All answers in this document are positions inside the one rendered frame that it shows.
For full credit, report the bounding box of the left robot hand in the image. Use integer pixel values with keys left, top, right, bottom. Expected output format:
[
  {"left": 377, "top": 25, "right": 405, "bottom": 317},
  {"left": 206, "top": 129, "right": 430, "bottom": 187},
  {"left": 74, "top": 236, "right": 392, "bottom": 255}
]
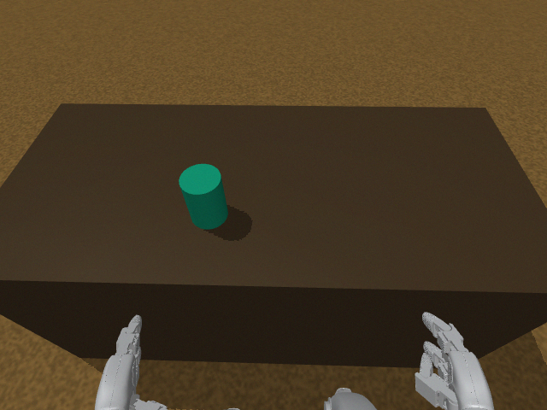
[{"left": 95, "top": 315, "right": 167, "bottom": 410}]

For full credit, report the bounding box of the right robot hand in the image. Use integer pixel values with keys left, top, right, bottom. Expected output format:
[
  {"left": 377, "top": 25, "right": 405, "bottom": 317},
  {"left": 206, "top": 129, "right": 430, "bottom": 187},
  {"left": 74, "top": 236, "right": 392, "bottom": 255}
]
[{"left": 415, "top": 312, "right": 494, "bottom": 410}]

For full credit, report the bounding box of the can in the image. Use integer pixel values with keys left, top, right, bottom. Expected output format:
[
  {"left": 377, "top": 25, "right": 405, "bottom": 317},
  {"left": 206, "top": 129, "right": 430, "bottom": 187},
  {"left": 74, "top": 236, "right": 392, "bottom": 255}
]
[{"left": 179, "top": 164, "right": 228, "bottom": 230}]

